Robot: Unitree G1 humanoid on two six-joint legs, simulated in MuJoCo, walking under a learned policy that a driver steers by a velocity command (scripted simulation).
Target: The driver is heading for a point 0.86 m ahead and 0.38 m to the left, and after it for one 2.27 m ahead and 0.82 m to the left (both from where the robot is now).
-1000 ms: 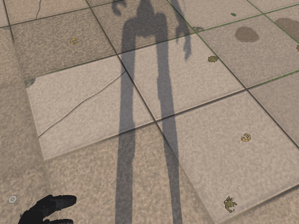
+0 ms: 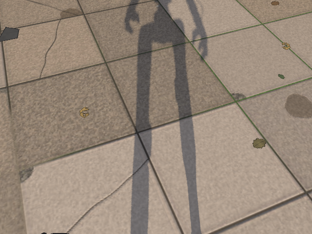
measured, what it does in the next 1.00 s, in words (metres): walks ahead, turning left: right foot, then left foot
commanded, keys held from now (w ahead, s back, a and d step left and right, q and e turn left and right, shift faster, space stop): w+q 1.00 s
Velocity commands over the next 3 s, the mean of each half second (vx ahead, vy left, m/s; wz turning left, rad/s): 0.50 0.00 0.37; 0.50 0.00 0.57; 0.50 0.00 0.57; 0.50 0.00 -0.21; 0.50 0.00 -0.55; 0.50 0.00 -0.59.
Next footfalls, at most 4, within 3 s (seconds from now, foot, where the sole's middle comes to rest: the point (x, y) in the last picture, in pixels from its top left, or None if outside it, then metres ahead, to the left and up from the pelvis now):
0.12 right None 0.25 -0.15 -0.78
0.64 left None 0.48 0.15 -0.78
1.14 right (126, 161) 0.83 0.10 -0.78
1.64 left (43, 167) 0.83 0.49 -0.78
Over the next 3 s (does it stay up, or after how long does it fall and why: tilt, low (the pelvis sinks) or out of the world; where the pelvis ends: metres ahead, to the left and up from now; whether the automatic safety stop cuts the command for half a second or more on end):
stays up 1.43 0.68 0.00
